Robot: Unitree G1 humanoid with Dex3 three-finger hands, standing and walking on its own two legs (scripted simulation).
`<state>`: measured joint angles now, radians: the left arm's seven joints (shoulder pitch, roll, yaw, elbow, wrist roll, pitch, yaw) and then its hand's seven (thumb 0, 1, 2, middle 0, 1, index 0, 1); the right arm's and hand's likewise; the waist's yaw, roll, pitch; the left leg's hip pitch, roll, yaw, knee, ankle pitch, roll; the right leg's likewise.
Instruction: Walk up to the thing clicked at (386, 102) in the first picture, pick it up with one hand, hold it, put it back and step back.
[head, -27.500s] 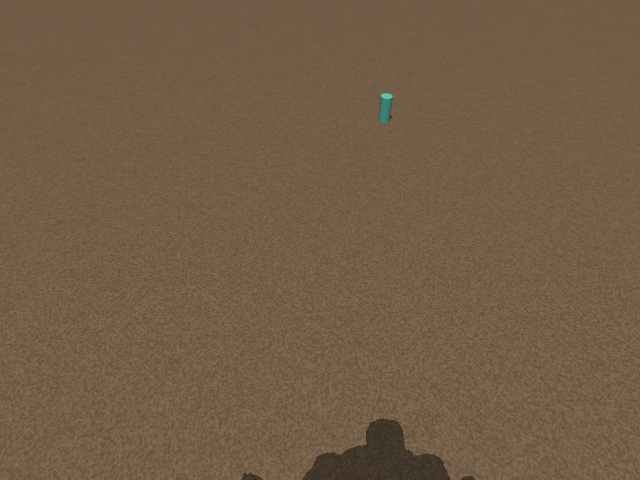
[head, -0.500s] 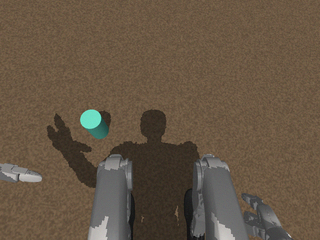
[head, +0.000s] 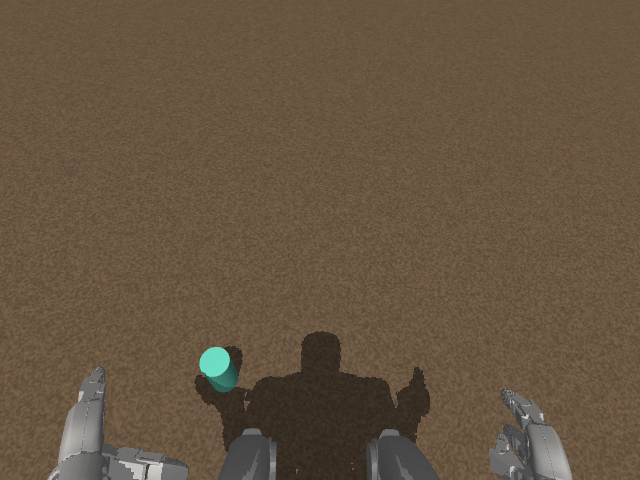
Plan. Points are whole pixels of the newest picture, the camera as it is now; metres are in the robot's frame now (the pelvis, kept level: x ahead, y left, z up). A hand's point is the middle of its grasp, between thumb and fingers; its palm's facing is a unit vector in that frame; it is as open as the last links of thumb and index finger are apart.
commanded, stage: home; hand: left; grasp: from the side
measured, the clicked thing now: (220, 370) +0.42 +0.24 -0.57
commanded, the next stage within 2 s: none
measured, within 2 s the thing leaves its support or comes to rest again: neither
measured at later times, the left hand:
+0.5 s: hand (137, 448) +0.19 +0.20 +0.01, palm faces +0.12 -0.95 -0.30, open 17.5 cm
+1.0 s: hand (158, 446) +0.19 +0.18 +0.02, palm faces +0.11 -0.95 -0.29, open 17.7 cm
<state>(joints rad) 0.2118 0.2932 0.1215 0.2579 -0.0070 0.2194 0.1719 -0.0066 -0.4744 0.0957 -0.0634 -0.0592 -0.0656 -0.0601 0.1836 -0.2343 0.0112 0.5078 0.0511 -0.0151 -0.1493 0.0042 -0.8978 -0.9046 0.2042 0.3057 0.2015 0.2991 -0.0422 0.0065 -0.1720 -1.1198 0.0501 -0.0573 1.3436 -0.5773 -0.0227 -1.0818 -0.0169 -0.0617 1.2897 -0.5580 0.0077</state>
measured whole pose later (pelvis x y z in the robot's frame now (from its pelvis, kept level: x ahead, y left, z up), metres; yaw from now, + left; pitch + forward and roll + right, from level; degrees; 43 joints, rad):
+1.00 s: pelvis +0.03 -0.01 +0.07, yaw +1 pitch +8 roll -2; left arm 0.47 0.20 -0.02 0.00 -0.01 0.27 0.14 -0.01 -0.59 0.03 -0.05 -0.04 -0.05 -0.04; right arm 0.28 -0.21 0.02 0.51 0.01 -0.11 -0.18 0.01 -0.90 -0.90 0.20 0.31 0.20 0.30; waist -0.03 0.04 -0.10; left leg -0.62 0.05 -0.04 0.97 -0.48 -0.03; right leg -0.59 -0.01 -0.06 0.92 -0.46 0.00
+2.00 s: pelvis +0.02 +0.00 +0.07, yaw +1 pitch +7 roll -2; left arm 0.46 0.20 -0.01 0.01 0.00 0.26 0.13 -0.01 -0.53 0.07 -0.05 -0.05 -0.06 -0.05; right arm 0.27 -0.20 0.03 0.52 0.01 -0.14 -0.18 0.01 -0.90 -0.90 0.20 0.31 0.20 0.30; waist -0.02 0.03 -0.10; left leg -0.61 0.05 -0.03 0.96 -0.47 -0.02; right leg -0.58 -0.01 -0.05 0.91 -0.45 0.01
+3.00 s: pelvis +0.01 +0.01 +0.12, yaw +1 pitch -3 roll +0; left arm 0.21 0.32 0.00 1.01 0.03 0.00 0.02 0.01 0.90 0.90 -0.20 -0.30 -0.20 -0.30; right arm 0.18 -0.30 -0.02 1.04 -0.03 0.00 0.00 0.00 -0.90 -0.90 0.20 0.30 0.20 0.30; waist 0.01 0.01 0.05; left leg -0.21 0.01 0.00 0.51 -0.25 0.00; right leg -0.20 -0.05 -0.03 0.51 -0.25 0.03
